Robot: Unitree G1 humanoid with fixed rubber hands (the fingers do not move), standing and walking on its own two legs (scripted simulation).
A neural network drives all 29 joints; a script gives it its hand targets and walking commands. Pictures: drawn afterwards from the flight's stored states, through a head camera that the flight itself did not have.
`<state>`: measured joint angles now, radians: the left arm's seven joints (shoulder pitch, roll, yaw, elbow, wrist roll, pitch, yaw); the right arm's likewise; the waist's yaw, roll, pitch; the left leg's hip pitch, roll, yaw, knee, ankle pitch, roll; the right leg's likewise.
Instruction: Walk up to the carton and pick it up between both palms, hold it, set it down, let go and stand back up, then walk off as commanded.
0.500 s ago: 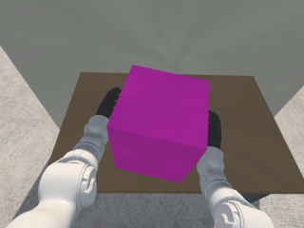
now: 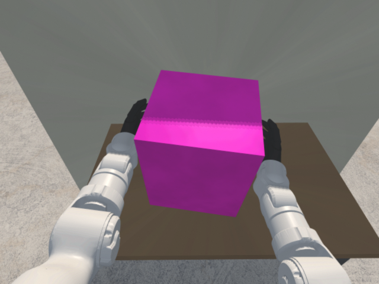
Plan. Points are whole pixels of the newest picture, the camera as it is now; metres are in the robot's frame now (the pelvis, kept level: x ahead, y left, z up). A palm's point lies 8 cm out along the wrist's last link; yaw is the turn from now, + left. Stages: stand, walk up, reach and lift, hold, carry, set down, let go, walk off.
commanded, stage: reach and lift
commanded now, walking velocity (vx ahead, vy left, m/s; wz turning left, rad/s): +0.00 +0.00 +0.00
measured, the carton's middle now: (200, 147) +0.42 -0.03 +0.10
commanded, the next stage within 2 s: hold in 1.80 s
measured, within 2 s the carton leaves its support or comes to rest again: neither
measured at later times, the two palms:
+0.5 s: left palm (123, 144) +0.38 +0.14 +0.16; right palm (272, 155) +0.35 -0.17 +0.13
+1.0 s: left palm (117, 144) +0.35 +0.14 +0.18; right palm (277, 141) +0.35 -0.17 +0.17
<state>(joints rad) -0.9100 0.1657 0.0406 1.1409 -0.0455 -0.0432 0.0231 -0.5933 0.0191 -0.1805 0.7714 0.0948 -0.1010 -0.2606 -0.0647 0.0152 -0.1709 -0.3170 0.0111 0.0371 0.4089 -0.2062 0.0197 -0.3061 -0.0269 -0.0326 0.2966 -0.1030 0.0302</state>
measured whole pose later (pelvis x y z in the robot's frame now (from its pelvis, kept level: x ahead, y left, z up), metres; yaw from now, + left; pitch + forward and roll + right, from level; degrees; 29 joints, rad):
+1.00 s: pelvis -0.01 -0.02 +0.00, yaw +3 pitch -6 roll -1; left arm -0.61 0.00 0.24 0.27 0.22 0.62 0.02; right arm -0.61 -0.07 -0.04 0.50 0.19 0.31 -0.21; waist -0.09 -0.02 -0.02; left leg -0.06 0.03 -0.02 0.37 -0.20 -0.01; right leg -0.03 -0.01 -0.09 0.25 -0.11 0.01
